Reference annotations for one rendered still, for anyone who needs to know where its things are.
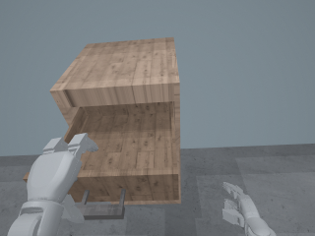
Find robot right hand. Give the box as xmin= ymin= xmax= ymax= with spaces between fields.
xmin=222 ymin=182 xmax=261 ymax=230

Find robot right forearm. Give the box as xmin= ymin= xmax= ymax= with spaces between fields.
xmin=244 ymin=216 xmax=277 ymax=236

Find robot left forearm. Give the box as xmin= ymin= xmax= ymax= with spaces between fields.
xmin=7 ymin=199 xmax=64 ymax=236

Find handle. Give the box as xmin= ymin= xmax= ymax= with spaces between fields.
xmin=77 ymin=189 xmax=126 ymax=220

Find cabinet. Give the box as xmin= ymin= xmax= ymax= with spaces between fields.
xmin=50 ymin=37 xmax=181 ymax=206

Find drawer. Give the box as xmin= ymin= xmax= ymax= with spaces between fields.
xmin=23 ymin=101 xmax=179 ymax=203

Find robot left hand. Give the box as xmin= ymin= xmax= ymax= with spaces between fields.
xmin=27 ymin=133 xmax=98 ymax=224

